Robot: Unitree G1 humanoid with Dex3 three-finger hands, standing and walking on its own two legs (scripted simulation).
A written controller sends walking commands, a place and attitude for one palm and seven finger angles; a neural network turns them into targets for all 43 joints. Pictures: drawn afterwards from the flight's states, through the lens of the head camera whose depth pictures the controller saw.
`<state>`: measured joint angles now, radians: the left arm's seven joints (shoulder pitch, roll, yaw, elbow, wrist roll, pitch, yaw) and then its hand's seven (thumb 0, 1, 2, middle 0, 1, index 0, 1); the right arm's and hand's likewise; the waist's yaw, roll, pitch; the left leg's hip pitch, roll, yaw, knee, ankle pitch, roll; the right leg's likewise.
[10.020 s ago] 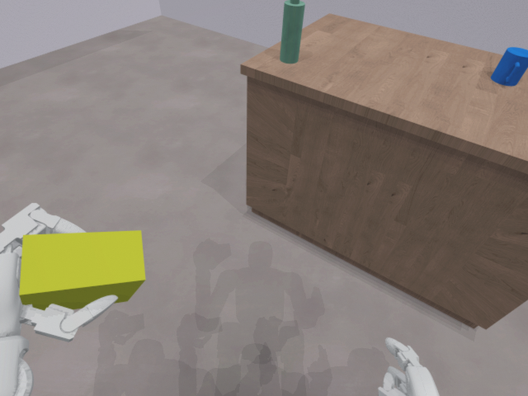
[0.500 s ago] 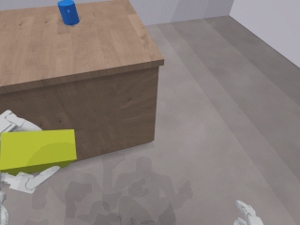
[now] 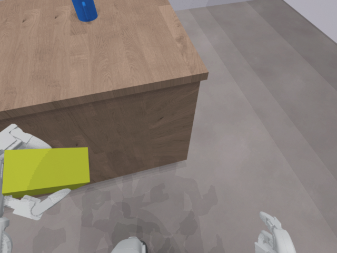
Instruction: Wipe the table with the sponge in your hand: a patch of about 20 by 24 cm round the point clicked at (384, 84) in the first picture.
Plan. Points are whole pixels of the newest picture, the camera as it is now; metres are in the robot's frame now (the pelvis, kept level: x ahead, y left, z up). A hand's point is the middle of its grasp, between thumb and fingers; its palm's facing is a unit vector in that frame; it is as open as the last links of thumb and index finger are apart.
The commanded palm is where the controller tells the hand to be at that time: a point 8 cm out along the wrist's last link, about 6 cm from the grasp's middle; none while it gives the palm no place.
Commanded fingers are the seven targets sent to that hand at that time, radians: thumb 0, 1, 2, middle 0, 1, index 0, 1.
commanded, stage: take the last steps up to it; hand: left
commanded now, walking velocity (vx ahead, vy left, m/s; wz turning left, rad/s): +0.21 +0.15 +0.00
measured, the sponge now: (58, 172) +0.23 +0.21 +0.13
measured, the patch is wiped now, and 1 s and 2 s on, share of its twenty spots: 0.00 0.00 0.00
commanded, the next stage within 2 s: come to a stop and stand still in 0.22 s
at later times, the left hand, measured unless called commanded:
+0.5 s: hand (22, 123) +0.31 +0.29 +0.16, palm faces +0.40 -0.79 -0.47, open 10.1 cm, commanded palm +0.25 +0.33 +0.18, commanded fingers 0.00 0.10 1.30 -1.20 -1.60 -1.20 -1.60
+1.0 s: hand (10, 146) +0.26 +0.30 +0.15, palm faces +0.35 -0.85 -0.39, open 10.1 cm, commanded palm +0.21 +0.35 +0.18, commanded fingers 0.00 0.10 1.30 -1.20 -1.60 -1.20 -1.60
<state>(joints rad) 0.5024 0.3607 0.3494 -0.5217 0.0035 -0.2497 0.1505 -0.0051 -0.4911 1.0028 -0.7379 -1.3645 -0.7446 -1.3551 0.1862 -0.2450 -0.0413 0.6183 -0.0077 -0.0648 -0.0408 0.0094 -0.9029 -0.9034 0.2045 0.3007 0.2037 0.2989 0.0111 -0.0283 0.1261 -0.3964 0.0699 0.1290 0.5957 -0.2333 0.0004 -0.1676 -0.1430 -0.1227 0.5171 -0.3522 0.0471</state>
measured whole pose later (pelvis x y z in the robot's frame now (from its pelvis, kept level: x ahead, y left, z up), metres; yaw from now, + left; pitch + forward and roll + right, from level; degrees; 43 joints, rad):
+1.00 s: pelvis +0.04 +0.07 -0.01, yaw -2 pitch -2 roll -1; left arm 0.46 0.32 0.30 -0.48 -0.03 -0.15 0.14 -0.01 -0.49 1.00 -0.74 -1.37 -0.75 -1.35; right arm 0.20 -0.18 0.03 0.61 0.00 -0.07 -0.04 0.01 -0.90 -0.90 0.21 0.30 0.21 0.30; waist 0.01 0.04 0.07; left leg -0.34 0.06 0.03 0.59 -0.26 -0.02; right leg -0.24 0.00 -0.09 0.54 -0.27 -0.03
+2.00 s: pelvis +0.07 +0.13 +0.00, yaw -2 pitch -1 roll -2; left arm 0.36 0.33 0.34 -0.45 -0.02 -0.26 0.11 -0.01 -0.49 1.00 -0.74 -1.36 -0.75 -1.35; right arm 0.18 -0.19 0.05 0.60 -0.03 -0.18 0.00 0.01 -0.90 -0.90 0.21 0.30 0.21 0.30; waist 0.06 -0.03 0.03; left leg -0.28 -0.05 -0.01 0.52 -0.23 0.06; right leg -0.19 -0.01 0.02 0.45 -0.25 0.03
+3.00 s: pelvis +0.11 +0.18 +0.00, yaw -6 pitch -2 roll +3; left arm 0.48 0.34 0.34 -0.47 -0.03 -0.21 0.13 -0.01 -0.49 1.00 -0.74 -1.36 -0.75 -1.35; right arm 0.21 -0.26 -0.02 0.61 -0.02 -0.06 -0.02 0.01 -0.90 -0.90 0.20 0.30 0.20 0.30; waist 0.01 -0.04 0.08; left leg -0.53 0.09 -0.03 1.05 -0.25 -0.02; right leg -0.29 -0.10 -0.14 0.55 -0.23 -0.04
